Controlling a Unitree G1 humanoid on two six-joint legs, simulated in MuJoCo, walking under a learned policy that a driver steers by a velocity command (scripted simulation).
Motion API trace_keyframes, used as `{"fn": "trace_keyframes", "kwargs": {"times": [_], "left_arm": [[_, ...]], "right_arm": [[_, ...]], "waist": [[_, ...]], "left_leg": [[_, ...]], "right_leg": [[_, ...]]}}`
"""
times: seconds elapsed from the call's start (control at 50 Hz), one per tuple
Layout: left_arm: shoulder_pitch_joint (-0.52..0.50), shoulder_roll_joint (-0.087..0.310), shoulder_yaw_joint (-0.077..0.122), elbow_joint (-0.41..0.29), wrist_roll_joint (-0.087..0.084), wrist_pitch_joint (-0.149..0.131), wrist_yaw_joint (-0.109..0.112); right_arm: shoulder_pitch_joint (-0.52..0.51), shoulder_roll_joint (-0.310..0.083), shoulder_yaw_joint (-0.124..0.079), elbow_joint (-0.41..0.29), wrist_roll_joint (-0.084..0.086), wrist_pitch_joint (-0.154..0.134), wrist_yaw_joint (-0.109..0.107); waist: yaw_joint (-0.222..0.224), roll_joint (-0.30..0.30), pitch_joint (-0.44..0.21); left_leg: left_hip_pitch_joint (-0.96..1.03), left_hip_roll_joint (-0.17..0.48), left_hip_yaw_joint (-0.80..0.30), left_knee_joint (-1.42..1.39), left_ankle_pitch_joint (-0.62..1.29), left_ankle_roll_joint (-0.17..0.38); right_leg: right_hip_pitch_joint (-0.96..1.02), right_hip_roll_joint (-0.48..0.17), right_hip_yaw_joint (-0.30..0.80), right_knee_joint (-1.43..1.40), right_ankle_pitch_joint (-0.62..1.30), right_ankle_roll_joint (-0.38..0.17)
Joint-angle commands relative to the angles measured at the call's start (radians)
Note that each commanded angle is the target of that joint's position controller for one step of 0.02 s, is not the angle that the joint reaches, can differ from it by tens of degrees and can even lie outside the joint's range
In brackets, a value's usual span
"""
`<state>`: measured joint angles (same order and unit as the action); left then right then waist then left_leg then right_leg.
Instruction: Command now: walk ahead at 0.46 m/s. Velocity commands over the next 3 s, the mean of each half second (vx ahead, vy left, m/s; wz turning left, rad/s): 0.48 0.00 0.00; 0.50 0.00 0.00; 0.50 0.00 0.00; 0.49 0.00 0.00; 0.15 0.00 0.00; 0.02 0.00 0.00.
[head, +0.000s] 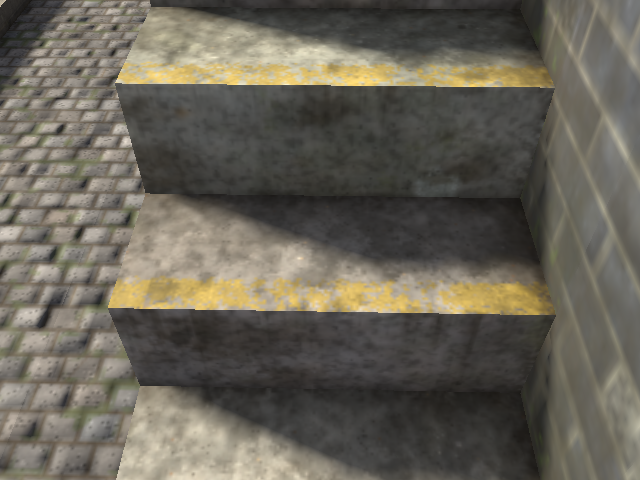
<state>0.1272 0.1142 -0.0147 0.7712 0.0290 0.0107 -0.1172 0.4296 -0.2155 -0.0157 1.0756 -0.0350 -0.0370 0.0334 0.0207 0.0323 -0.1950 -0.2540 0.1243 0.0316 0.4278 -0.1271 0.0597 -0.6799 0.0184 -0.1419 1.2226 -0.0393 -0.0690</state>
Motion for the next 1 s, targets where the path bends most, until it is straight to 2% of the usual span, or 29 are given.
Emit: {"fn": "trace_keyframes", "kwargs": {"times": [0.02,0.04,0.06,0.08,0.1,0.14,0.16,0.2,0.22,0.24,0.3,0.42,0.46,0.48,0.5,0.52,0.56,0.58,0.6,0.62,0.64,0.7,0.76,0.78,0.8,0.82,0.84,0.9,1.0], "left_arm": [[0.5,0.031,-0.002,0.189,0.027,0.121,-0.011],[0.454,0.019,-0.004,0.221,0.083,0.149,-0.008],[0.611,0.177,0.02,0.262,0.117,0.12,-0.016],[0.595,0.208,0.03,0.298,0.09,0.062,-0.035],[0.603,0.077,0.001,0.359,0.085,0.0,-0.04],[0.759,-0.003,-0.024,0.5,0.092,-0.067,-0.053],[0.687,0.03,-0.018,0.512,0.109,-0.074,-0.057],[0.34,0.094,-0.001,0.428,0.115,-0.058,-0.091],[0.269,0.145,0.013,0.399,0.094,-0.054,-0.088],[0.309,0.098,-0.002,0.252,-0.079,-0.098,0.126],[0.411,0.172,0.015,0.251,-0.094,-0.105,0.234],[0.238,0.183,0.044,0.089,-0.134,-0.152,0.249],[0.41,0.128,0.038,0.141,-0.104,-0.147,0.196],[0.774,0.259,0.082,0.395,0.284,-0.057,-0.109],[0.26,0.456,0.16,0.285,0.088,-0.071,-0.138],[0.253,0.272,0.119,0.237,0.019,-0.094,-0.086],[0.098,0.069,0.043,0.039,0.068,-0.127,-0.009],[0.179,0.062,0.038,-0.018,0.036,-0.119,0.015],[0.145,0.146,0.036,-0.086,0.006,-0.102,0.075],[0.16,0.246,0.056,-0.109,0.0,-0.079,0.092],[0.223,0.286,0.071,-0.104,0.016,-0.07,0.06],[0.17,0.302,0.058,-0.054,-0.051,-0.067,-0.011],[0.313,0.141,0.007,-0.035,-0.025,-0.005,-0.025],[0.45,0.116,0.001,0.037,-0.009,0.013,-0.027],[0.401,0.114,0.0,0.066,0.036,0.021,-0.029],[0.397,0.256,0.034,0.061,0.003,0.019,-0.033],[0.372,0.301,0.059,0.04,0.0,-0.003,-0.041],[0.329,0.211,0.042,0.104,0.026,-0.069,-0.008],[0.495,0.137,0.03,0.285,0.043,-0.095,0.042]], "right_arm": [[-0.182,-0.21,-0.035,-0.099,-0.069,0.076,0.008],[0.055,0.04,0.011,0.026,-0.074,0.128,0.096],[0.164,0.117,0.043,-0.015,-0.033,0.124,0.139],[-0.007,-0.02,0.023,-0.106,-0.005,0.103,0.155],[-0.251,-0.038,0.017,-0.244,0.018,0.076,0.113],[-0.429,-0.015,0.012,-0.36,0.047,0.049,0.041],[-0.42,0.027,0.026,-0.386,0.071,0.06,0.024],[-0.459,0.019,0.044,-0.444,0.095,0.095,-0.003],[-0.521,0.025,0.055,-0.489,0.105,0.113,-0.01],[-0.671,0.077,0.059,-0.457,-0.048,0.102,0.004],[-0.455,0.092,0.044,-0.394,-0.035,0.126,-0.003],[-0.358,-0.062,0.002,-0.299,0.015,0.149,-0.037],[-0.591,-0.107,-0.005,-0.285,0.017,0.113,-0.009],[-0.064,0.168,0.096,-0.314,0.178,0.174,0.105],[0.083,-0.057,-0.009,-0.301,0.118,0.17,0.074],[-0.046,-0.177,-0.038,-0.248,0.088,0.123,0.072],[-0.022,-0.158,-0.013,-0.104,0.026,0.034,0.089],[-0.274,-0.109,-0.014,-0.134,0.053,-0.036,0.106],[-0.484,-0.091,-0.012,-0.214,0.055,-0.082,0.097],[-0.795,-0.172,-0.03,-0.364,0.084,-0.113,0.096],[-0.905,-0.308,-0.073,-0.425,0.058,-0.132,0.081],[-0.635,-0.375,-0.17,-0.424,-0.038,-0.088,0.036],[-0.597,-0.241,-0.137,-0.409,0.033,-0.012,0.011],[-0.528,-0.136,-0.117,-0.349,0.058,0.032,0.034],[-0.33,-0.004,-0.089,-0.28,0.05,0.069,0.067],[-0.085,0.078,-0.062,-0.286,-0.004,0.074,0.085],[-0.007,0.052,-0.04,-0.249,-0.051,0.065,0.101],[-0.257,-0.014,-0.028,-0.317,0.04,0.011,-0.001],[-0.408,0.018,0.075,-0.452,0.059,0.041,-0.035]], "waist": [[0.206,-0.091,0.127],[0.011,-0.197,0.249],[-0.047,-0.296,0.053],[-0.028,-0.23,-0.187],[0.007,-0.137,-0.209],[-0.015,-0.133,-0.051],[-0.108,-0.242,0.046],[-0.186,-0.138,0.179],[-0.205,-0.134,0.204],[-0.046,0.027,0.384],[-0.121,-0.079,0.247],[-0.202,-0.244,-0.019],[0.003,-0.175,0.051],[-0.114,-0.146,-0.334],[-0.385,-0.27,-0.016],[-0.25,-0.045,0.026],[-0.09,0.035,0.102],[0.085,-0.015,0.153],[0.141,-0.056,0.13],[0.226,-0.094,0.166],[0.299,-0.192,0.151],[0.116,-0.271,0.133],[0.206,-0.188,0.022],[0.221,-0.177,0.013],[0.086,-0.261,0.065],[-0.041,-0.455,-0.024],[0.033,-0.427,-0.164],[0.095,-0.085,0.108],[0.089,-0.149,0.088]], "left_leg": [[0.111,-0.05,0.042,0.742,0.698,0.144],[-0.352,-0.095,0.01,1.341,0.038,0.189],[-0.731,-0.212,-0.22,1.752,0.013,0.191],[-0.932,-0.245,-0.278,1.933,-0.094,0.183],[-1.208,-0.253,-0.234,1.988,-0.175,0.18],[-1.61,-0.265,-0.126,2.29,-0.336,0.195],[-1.65,-0.237,-0.072,2.315,-0.374,0.212],[-1.398,-0.13,-0.011,1.949,-0.351,0.199],[-1.271,-0.086,0.054,1.792,-0.322,0.197],[-1.156,-0.179,0.153,1.858,-0.363,0.083],[-1.163,-0.167,0.165,1.892,-0.357,0.084],[-0.295,-0.288,0.159,0.814,-0.259,0.16],[0.06,-0.339,0.18,0.437,-0.213,0.191],[0.597,0.046,-0.655,0.333,0.198,0.44],[0.087,0.019,-0.61,0.228,-0.144,0.376],[-0.023,0.093,-0.58,0.237,-0.104,0.446],[-0.011,0.112,-0.27,0.199,0.396,0.3],[-0.166,0.207,-0.202,0.052,0.36,0.205],[-0.357,0.182,-0.101,-0.092,0.088,0.138],[-0.733,0.084,0.009,-0.215,-0.082,0.096],[-0.861,0.007,0.089,-0.222,-0.168,0.058],[-0.486,0.013,0.043,-0.248,0.269,0.194],[0.084,0.069,-0.005,0.073,0.917,0.225],[0.16,0.085,-0.02,0.283,0.758,0.237],[-0.058,0.018,0.002,0.587,0.41,0.24],[-0.424,-0.086,-0.042,0.947,-0.087,0.154],[-0.658,-0.133,-0.233,1.323,-0.252,0.111],[-1.082,-0.163,-0.162,1.688,-0.21,0.004],[-1.46,-0.04,-0.209,1.864,-0.571,0.068]], "right_leg": [[0.428,0.024,0.059,-1.419,0.538,-0.024],[0.545,-0.081,0.161,-1.118,0.766,-0.093],[0.79,-0.252,0.356,-0.675,1.478,-0.296],[0.993,-0.373,0.366,-0.698,1.287,-0.373],[1.134,-0.363,0.284,-0.726,1.015,-0.29],[1.203,-0.325,0.206,-0.707,0.971,-0.183],[1.073,-0.301,0.17,-0.757,0.922,-0.136],[0.615,-0.303,0.133,-1.029,0.464,-0.154],[0.416,-0.254,0.074,-1.108,0.381,-0.106],[0.361,-0.289,0.077,-1.229,0.609,0.04],[0.727,-0.302,0.041,-1.084,1.249,0.108],[0.717,-0.259,0.02,-0.663,2.013,0.151],[0.324,-0.007,-0.057,-0.555,1.33,0.359],[-0.149,-0.066,0.426,0.523,0.233,0.085],[-0.208,0.016,0.347,0.988,0.155,-0.037],[-0.435,0.034,0.398,1.331,-0.084,-0.108],[-0.497,0.048,0.403,1.324,-0.478,-0.166],[-0.421,-0.007,0.411,1.316,-0.726,-0.119],[-0.268,-0.024,0.445,1.087,-0.852,-0.062],[0.084,0.018,0.37,0.954,-0.815,-0.006],[0.286,-0.01,0.293,0.596,-0.524,0.06],[0.284,0.03,0.044,0.164,-0.145,0.144],[0.345,-0.047,0.139,-0.7,0.024,0.124],[0.38,-0.064,0.206,-0.998,0.058,0.095],[0.401,-0.067,0.262,-0.942,0.169,0.043],[0.532,-0.224,0.495,-0.621,0.641,-0.227],[0.632,-0.336,0.735,-0.691,0.153,-0.354],[0.54,-0.322,0.67,-0.889,-0.334,-0.278],[0.662,-0.356,0.6,-0.877,-0.243,-0.184]]}}
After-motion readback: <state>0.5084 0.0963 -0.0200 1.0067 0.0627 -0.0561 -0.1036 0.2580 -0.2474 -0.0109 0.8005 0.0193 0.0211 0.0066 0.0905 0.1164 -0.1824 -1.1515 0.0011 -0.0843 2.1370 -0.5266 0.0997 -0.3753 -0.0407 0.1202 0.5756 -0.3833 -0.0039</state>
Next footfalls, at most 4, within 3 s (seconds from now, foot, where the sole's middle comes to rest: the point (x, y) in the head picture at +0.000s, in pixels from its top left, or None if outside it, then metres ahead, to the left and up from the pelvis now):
0.04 right None -0.05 -0.07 -0.80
0.54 left None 0.20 0.10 -0.60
0.78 right None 0.20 -0.16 -0.60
1.16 left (170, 457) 0.43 0.27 -0.39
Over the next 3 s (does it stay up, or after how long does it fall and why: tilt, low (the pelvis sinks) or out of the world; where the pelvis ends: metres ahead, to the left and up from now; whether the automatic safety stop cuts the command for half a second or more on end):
stays up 0.58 0.04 0.57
